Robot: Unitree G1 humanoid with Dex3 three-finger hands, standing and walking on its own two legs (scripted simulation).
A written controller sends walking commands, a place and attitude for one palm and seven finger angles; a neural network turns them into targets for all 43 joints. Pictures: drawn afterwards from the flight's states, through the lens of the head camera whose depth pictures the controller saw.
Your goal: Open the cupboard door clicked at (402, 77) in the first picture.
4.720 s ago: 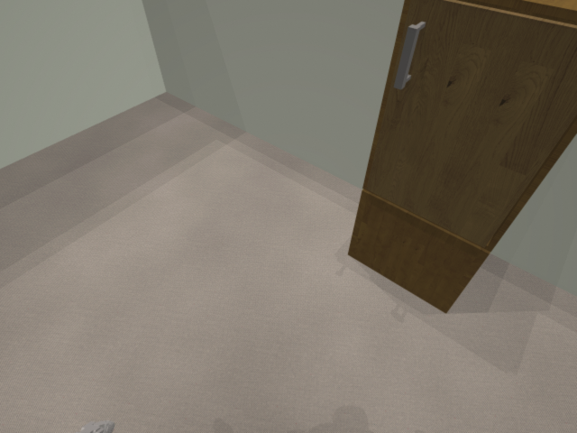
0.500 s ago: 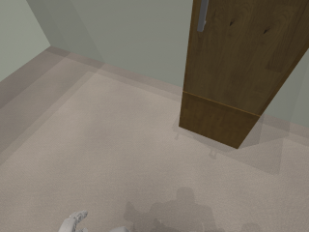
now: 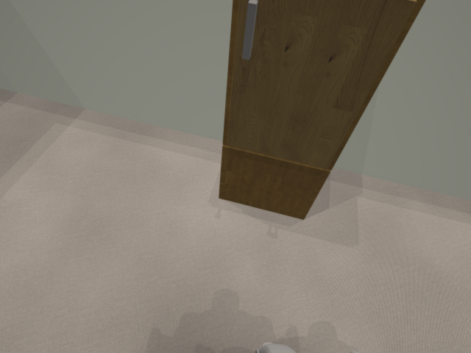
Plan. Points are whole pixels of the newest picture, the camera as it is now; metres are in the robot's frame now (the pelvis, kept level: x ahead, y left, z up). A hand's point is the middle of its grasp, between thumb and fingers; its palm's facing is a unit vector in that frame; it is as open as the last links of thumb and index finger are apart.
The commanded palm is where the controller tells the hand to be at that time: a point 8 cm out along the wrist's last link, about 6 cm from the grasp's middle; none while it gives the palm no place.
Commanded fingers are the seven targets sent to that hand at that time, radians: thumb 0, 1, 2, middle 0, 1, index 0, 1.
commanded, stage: turn to face it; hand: left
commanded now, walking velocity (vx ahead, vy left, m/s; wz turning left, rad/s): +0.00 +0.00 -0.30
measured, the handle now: (251, 28) +0.84 +0.04 +0.13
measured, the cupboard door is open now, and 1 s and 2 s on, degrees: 0 0 0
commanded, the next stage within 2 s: take the last steps up to it in 0.14 s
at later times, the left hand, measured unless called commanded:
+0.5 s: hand out of the picture +0.10 +0.13 -0.15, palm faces -0.12 -0.96 -0.24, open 7.3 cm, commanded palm none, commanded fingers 0.00 0.90 0.90 -0.20 -0.30 -0.20 -0.30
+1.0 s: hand (163, 320) +0.20 +0.15 -0.17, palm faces -0.16 -0.98 -0.15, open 7.4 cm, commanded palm none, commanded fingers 0.00 0.90 0.90 -0.20 -0.30 -0.20 -0.30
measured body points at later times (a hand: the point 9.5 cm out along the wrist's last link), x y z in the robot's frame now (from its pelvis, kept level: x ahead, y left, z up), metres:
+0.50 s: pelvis +0.01 -0.05 +0.01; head +0.01 -0.07 +0.46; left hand +0.11 +0.18 -0.13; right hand -0.04 -0.29 -0.16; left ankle +0.04 +0.09 -0.67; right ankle -0.03 -0.13 -0.74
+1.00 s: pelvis +0.16 -0.02 +0.01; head +0.17 -0.01 +0.46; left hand +0.21 +0.20 -0.16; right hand +0.10 -0.24 -0.14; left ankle +0.15 +0.07 -0.74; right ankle +0.14 -0.15 -0.66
